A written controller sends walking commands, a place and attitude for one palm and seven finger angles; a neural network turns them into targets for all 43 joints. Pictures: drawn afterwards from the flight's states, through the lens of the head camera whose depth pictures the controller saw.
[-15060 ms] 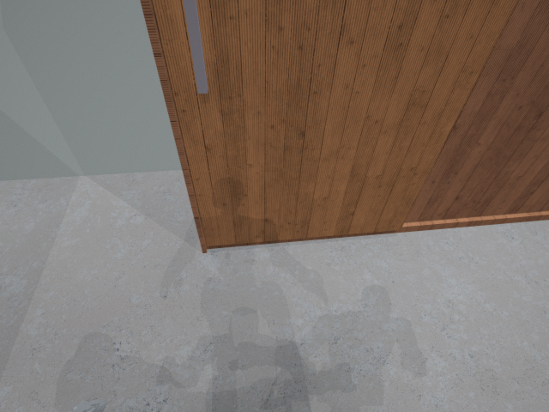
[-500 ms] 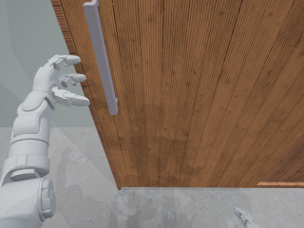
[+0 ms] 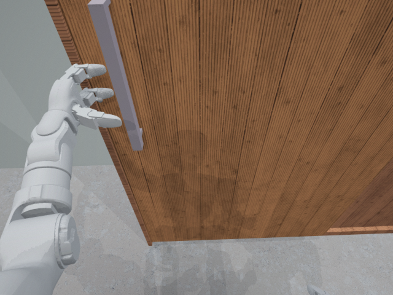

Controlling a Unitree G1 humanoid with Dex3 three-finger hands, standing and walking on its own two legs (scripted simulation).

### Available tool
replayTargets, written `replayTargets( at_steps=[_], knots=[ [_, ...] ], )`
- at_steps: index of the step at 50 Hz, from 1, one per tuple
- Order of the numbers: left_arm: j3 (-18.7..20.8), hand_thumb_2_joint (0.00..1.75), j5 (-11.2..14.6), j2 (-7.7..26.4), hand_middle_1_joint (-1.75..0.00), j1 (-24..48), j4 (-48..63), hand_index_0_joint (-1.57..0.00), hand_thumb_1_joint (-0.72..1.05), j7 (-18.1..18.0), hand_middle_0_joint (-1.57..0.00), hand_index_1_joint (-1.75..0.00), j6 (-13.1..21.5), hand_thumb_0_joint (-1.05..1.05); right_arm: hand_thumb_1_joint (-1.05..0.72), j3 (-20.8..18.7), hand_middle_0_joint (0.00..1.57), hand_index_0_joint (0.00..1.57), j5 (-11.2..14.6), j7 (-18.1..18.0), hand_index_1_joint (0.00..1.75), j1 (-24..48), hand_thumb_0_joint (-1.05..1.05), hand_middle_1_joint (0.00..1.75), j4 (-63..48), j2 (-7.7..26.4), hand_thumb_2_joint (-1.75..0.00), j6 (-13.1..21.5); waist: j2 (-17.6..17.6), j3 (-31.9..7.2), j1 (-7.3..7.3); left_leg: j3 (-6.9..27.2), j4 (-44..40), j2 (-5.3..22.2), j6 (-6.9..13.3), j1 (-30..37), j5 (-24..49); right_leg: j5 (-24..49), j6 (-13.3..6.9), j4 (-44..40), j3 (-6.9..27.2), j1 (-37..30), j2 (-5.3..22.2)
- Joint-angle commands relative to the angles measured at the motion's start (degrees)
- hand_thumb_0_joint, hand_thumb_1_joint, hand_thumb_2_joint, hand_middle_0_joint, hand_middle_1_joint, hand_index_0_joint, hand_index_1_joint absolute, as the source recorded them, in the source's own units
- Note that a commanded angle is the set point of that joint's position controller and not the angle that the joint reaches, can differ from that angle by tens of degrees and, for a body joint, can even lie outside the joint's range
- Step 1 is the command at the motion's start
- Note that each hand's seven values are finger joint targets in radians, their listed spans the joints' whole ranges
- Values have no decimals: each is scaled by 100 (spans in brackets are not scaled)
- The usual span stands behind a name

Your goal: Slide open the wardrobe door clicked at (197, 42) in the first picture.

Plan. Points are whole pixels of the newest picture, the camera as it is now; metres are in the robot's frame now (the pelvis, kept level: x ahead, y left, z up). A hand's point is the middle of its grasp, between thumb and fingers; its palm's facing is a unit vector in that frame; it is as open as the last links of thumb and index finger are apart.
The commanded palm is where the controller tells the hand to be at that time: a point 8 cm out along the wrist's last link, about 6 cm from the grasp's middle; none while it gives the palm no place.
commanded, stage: move the hooked fingers beside the handle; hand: left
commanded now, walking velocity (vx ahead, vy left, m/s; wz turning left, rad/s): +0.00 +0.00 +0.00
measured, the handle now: (124, 86) +0.49 +0.17 +0.20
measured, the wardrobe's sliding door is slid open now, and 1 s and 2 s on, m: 0.00 0.00 0.00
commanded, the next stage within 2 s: feel for the door with the fingertips in 0.62 s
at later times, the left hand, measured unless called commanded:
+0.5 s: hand (95, 103) +0.42 +0.21 +0.20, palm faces +0.09 -1.00 +0.01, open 14.0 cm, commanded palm +0.40 +0.27 +0.20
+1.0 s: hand (109, 104) +0.42 +0.19 +0.20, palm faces +0.06 -1.00 +0.01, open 14.0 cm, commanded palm +0.39 +0.23 +0.19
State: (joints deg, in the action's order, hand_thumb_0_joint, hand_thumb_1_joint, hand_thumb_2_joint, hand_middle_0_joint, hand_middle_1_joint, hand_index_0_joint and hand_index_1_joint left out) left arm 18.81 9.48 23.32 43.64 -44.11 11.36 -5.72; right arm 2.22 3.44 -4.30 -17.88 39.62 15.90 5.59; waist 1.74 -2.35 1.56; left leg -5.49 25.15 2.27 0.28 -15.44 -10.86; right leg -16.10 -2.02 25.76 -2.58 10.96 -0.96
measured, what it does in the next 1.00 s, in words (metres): stands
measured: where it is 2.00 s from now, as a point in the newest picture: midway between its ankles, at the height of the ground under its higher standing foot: outside the picture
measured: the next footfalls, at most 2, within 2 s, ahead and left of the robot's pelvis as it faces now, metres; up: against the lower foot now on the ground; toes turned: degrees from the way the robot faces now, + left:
none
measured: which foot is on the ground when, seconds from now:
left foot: down 0.00-1.00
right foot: down 0.00-1.00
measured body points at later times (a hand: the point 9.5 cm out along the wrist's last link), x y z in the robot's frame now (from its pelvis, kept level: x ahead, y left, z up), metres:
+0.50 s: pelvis -0.01 +0.00 +0.00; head -0.01 +0.00 +0.45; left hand +0.41 +0.27 +0.20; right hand +0.12 -0.25 -0.10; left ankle +0.02 +0.12 -0.74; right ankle -0.03 -0.09 -0.74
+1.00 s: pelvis -0.01 +0.01 +0.00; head -0.01 +0.00 +0.45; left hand +0.41 +0.24 +0.20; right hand +0.11 -0.25 -0.11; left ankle +0.02 +0.12 -0.74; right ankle -0.03 -0.09 -0.74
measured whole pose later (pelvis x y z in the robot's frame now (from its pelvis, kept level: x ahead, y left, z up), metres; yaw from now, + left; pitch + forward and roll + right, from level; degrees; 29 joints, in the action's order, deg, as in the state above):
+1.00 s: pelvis -0.01 +0.01 +0.00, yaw +1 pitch +1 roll +0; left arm 14.5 9.7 18.6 42.9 -40.0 7.5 -6.1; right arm 2.2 3.3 -4.1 -16.9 40.6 15.4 6.3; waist 1.6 -2.0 1.0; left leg -4.9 25.8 1.9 0.8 -15.8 -10.6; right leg -15.5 -1.5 25.5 -3.1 10.6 -0.6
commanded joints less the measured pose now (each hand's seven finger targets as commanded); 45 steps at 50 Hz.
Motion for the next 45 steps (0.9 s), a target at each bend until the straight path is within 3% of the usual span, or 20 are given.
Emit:
replayTargets(
  at_steps=[1,2,4,5,9,12,13,16,17,19,23,26,27,28,30,34,37,39,40,45],
  knots=[
    [393,30,83,1593,-120,2345,1557,-30,-50,44,-30,-120,370,0,-90,-297,20,20,34,-53,30,325,0,30,-834,786,-90,252,-156,-1776,-192,277,-7,-138,310,1141,1359,2576,101,-240,252,-254,81],
    [479,30,88,1735,-120,2348,1626,-30,-50,35,-30,-120,396,0,-90,-301,20,20,40,-61,30,319,0,30,-847,805,-90,240,-191,-1770,-174,269,7,-132,322,1163,1389,2576,105,-250,236,-300,77],
    [406,30,114,1656,-120,2356,1691,-30,-50,84,-30,-120,341,0,-90,-290,20,20,58,-79,30,385,0,30,-832,785,-90,233,-1,-1579,-134,261,-17,-123,315,1175,1198,2349,101,-320,257,-119,70],
    [392,30,130,1671,-120,2420,1664,-30,-50,100,-30,-120,320,0,-90,-276,20,20,57,-94,30,375,0,30,-824,790,-90,232,-81,-1491,-102,289,-39,-125,315,1119,1063,2192,108,-358,254,-59,62],
    [79,30,187,1387,-120,2729,1852,-30,-50,165,-30,-120,291,0,-90,-259,20,20,76,-146,30,413,0,30,-780,773,-90,286,189,-1518,16,357,-9,-122,306,1366,1031,1978,77,-397,227,151,41],
    [-64,30,243,1238,-120,2934,1679,-30,-50,148,-30,-120,281,0,-90,-258,20,20,75,-178,30,386,0,30,-728,791,-90,339,-41,-1454,115,427,-9,-115,316,1397,854,1680,89,-465,187,303,28],
    [-43,30,236,1265,-120,2859,1555,-30,-50,134,-30,-120,248,0,-90,-250,20,20,79,-174,30,409,0,30,-694,792,-90,338,54,-1442,54,437,-14,-120,301,1358,799,1625,82,-456,207,337,40],
    [-239,30,201,1037,-120,3106,1308,-30,-50,66,-30,-120,253,0,-90,-225,20,20,61,-154,30,385,0,30,-641,775,-90,352,87,-1406,100,513,-39,-117,268,1322,646,1387,61,-449,175,482,44],
    [-15,30,192,1295,-120,3020,1138,-30,-50,13,-30,-120,291,0,-90,-235,20,20,54,-160,30,340,0,30,-624,798,-90,343,-77,-1383,88,498,-14,-126,291,1236,630,1389,76,-469,184,404,49],
    [16,30,134,1395,-120,3182,920,-30,-50,-35,-30,-120,345,0,-90,-210,20,20,33,-152,30,328,0,30,-591,804,-90,315,-173,-1371,88,524,-40,-128,284,1091,553,1372,81,-436,203,394,72],
    [211,30,50,1673,-120,3170,807,-30,-50,-76,-30,-120,562,0,-90,-212,20,20,12,-129,30,266,0,30,-641,804,-90,300,-59,-1640,12,494,-9,-131,287,1059,674,1539,73,-364,242,201,89],
    [88,30,23,1503,-120,3210,742,-30,-50,-13,-30,-120,669,0,-90,-227,20,20,21,-117,30,228,0,30,-675,787,-90,303,-14,-1632,35,486,-8,-101,273,1126,696,1543,59,-344,226,275,64],
    [132,30,64,1551,-120,3180,747,-30,-50,1,-30,-120,721,0,-90,-232,20,20,23,-123,30,195,0,30,-701,808,-90,311,-182,-1647,53,479,10,-102,298,1113,736,1595,69,-349,207,197,58],
    [112,30,57,1559,-120,3232,855,-30,-50,27,-30,-120,748,0,-90,-233,20,20,30,-113,30,216,0,30,-699,810,-90,318,87,-1704,21,483,3,-99,280,1161,802,1664,49,-322,231,195,63],
    [155,30,89,1494,-120,3014,1012,-30,-50,62,-30,-120,731,0,-90,-256,20,20,31,-87,30,197,0,30,-739,809,-90,342,72,-1865,-34,487,6,-84,270,1316,970,1781,37,-300,209,156,37],
    [-56,30,168,1173,-120,2819,1076,-30,-50,103,-30,-120,586,0,-90,-256,20,20,55,-76,30,225,0,30,-722,809,-90,337,-57,-1460,14,479,-36,-73,285,1174,824,1642,53,-366,168,291,17],
    [99,30,181,1340,-120,2744,1369,-30,-50,32,-30,-120,531,0,-90,-283,20,20,55,-84,30,229,0,30,-747,829,-90,337,-35,-1584,-36,476,-41,-68,289,1254,887,1581,46,-388,155,205,6],
    [-236,30,180,890,-120,2958,1696,-30,-50,-21,-30,-120,505,0,-90,-280,20,20,55,-64,30,297,0,30,-738,773,-90,373,286,-1646,21,533,-28,-59,256,1502,944,1532,27,-381,148,394,-3],
    [-192,30,180,939,-120,3047,1749,-30,-50,-75,-30,-120,503,0,-90,-290,20,20,50,-63,30,263,0,30,-678,781,-90,383,118,-1618,48,574,-39,-34,245,1532,936,1477,29,-404,118,432,-23],
    [-175,30,145,826,-120,2955,1687,-30,-50,-310,-30,-120,376,0,-90,-279,20,20,17,-58,30,333,0,30,-595,764,-90,391,-18,-1548,1,572,-85,-48,240,1446,808,1359,36,-434,122,415,-22]
  ],
)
